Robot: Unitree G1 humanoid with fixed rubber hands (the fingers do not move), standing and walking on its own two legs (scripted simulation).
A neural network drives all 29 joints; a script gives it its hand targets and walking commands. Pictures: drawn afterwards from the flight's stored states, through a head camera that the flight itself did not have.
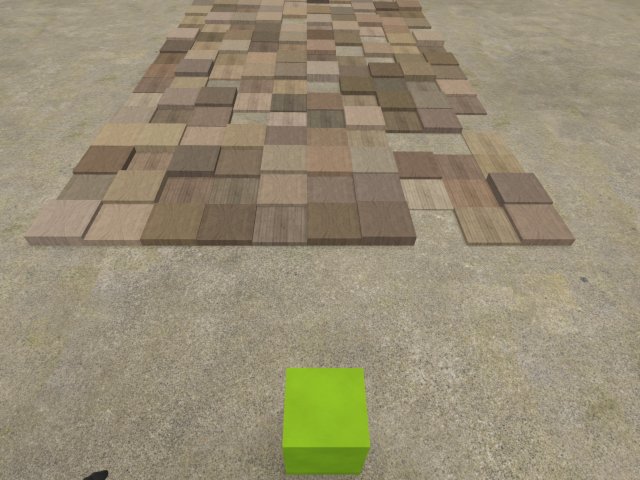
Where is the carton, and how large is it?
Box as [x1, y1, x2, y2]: [282, 368, 369, 474]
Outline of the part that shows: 287,368 282,443 286,474 359,474 369,448 362,368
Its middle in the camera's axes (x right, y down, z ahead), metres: +0.01 +0.50 +1.08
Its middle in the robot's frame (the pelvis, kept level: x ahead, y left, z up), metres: +0.44 -0.01 -0.66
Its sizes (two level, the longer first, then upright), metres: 0.210 0.200 0.250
